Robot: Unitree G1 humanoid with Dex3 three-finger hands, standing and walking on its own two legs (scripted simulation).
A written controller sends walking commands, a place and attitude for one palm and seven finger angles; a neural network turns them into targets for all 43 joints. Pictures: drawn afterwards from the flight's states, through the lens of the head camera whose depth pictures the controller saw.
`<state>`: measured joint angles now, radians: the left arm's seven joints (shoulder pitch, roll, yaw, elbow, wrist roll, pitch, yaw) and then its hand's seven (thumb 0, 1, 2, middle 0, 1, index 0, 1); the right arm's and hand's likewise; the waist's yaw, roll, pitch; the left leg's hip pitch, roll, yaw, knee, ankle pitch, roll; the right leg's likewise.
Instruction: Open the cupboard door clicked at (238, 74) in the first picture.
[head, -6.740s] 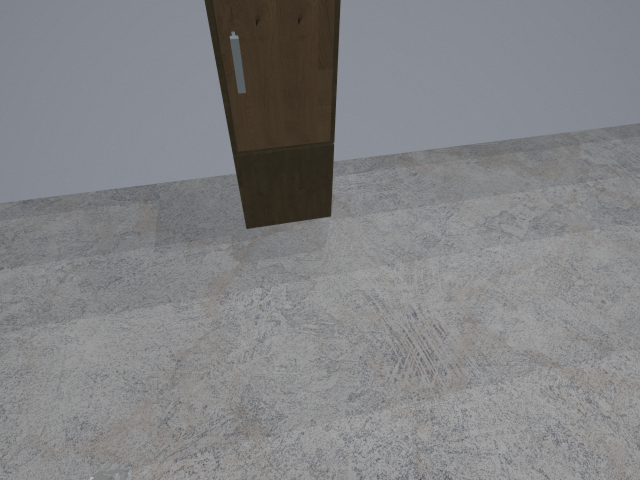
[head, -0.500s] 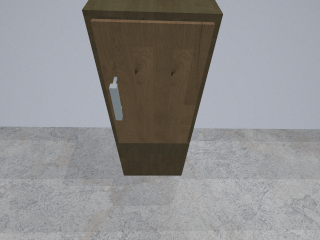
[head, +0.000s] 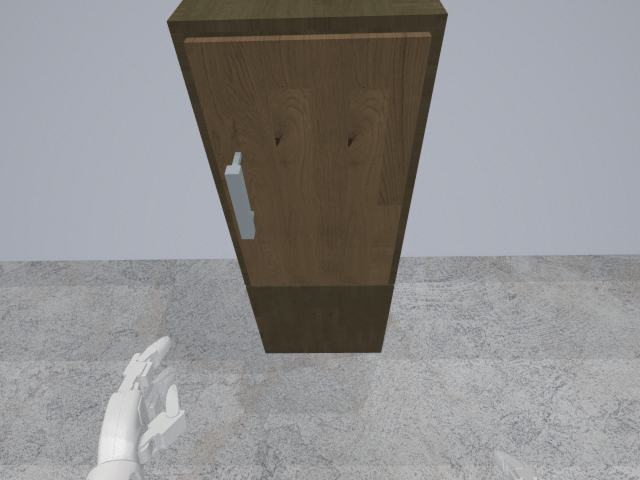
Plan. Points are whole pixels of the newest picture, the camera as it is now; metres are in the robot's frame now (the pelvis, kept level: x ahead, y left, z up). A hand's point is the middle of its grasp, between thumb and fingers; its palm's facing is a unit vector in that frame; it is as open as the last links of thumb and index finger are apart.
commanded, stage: raise the hand with hooked fingers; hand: left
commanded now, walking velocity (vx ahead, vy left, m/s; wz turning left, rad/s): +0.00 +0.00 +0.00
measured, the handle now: (243, 196) +0.59 +0.16 +0.00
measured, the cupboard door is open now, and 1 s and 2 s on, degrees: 0 0 0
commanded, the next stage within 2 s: move the hooked fingers beside the handle in 1.90 s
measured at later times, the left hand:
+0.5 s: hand (178, 432) +0.19 +0.18 -0.03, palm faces -0.03 -1.00 -0.04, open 10.3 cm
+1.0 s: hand (129, 398) +0.23 +0.25 +0.00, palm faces +0.01 -1.00 -0.05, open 13.2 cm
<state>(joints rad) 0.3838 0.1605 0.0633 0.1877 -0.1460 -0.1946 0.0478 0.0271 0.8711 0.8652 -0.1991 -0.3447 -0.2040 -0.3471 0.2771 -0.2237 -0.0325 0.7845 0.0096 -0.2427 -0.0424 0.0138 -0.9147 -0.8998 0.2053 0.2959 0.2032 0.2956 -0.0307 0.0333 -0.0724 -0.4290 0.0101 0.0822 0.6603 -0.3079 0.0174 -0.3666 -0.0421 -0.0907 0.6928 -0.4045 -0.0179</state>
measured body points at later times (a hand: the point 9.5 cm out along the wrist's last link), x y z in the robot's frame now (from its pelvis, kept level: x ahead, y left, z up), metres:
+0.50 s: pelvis -0.05 -0.02 -0.08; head +0.01 -0.02 +0.37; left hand +0.19 +0.24 -0.02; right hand +0.13 -0.24 -0.17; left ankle +0.02 +0.11 -0.72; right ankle -0.03 -0.10 -0.72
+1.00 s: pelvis -0.03 +0.02 -0.05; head +0.03 +0.03 +0.39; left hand +0.22 +0.30 +0.00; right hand +0.14 -0.23 -0.13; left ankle +0.02 +0.11 -0.72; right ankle -0.03 -0.10 -0.72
